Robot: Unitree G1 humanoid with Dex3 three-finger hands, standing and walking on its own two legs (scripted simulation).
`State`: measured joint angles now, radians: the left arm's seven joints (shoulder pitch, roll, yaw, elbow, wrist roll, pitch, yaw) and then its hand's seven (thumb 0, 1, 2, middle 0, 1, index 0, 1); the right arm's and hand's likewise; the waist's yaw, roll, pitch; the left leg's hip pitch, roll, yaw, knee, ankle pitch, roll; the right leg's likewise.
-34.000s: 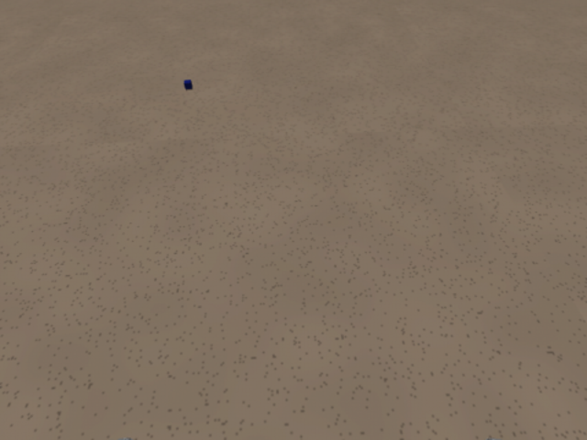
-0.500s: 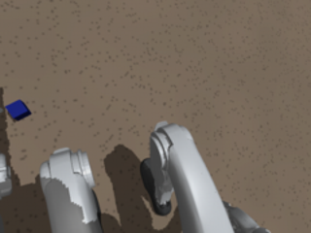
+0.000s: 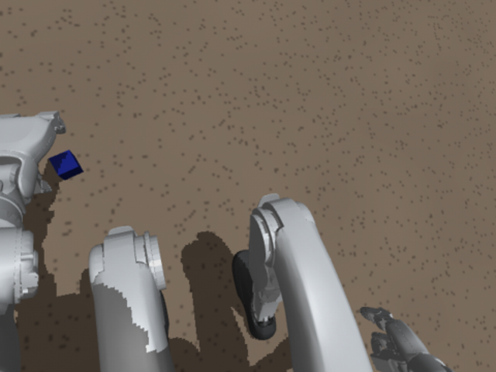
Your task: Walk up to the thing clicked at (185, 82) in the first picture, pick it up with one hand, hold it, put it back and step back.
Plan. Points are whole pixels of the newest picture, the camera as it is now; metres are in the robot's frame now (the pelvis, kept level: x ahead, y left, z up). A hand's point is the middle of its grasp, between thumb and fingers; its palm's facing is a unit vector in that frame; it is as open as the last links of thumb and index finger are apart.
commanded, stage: withdraw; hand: left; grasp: from above
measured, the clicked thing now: (66, 165) +0.51 +0.26 -0.32
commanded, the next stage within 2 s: home in 0.04 s
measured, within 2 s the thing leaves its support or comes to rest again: neither
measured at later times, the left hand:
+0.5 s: hand out of the picture +0.46 +0.27 -0.06, palm faces -0.39 -0.28 -0.88, open 10.2 cm
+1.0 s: hand out of the picture +0.28 +0.22 +0.15, palm faces -0.07 -0.89 -0.45, open 7.4 cm
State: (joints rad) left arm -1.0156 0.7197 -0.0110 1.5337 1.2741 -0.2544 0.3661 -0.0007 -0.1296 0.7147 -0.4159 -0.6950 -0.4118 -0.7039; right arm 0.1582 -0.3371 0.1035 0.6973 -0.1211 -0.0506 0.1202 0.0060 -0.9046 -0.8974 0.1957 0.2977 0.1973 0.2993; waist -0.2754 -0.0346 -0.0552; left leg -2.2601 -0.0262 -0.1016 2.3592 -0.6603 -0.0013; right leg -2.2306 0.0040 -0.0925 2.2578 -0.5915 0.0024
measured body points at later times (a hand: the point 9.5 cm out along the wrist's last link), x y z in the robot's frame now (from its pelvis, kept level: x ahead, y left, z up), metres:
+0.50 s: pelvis +0.02 +0.01 +0.06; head +0.23 +0.03 +0.46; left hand +0.48 +0.28 -0.01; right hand +0.08 -0.25 -0.07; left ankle +0.09 +0.12 -0.31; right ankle +0.12 -0.12 -0.31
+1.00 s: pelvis +0.03 +0.00 +0.25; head +0.13 +0.03 +0.68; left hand +0.29 +0.26 +0.18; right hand +0.25 -0.22 +0.16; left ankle +0.09 +0.12 -0.31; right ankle +0.12 -0.12 -0.31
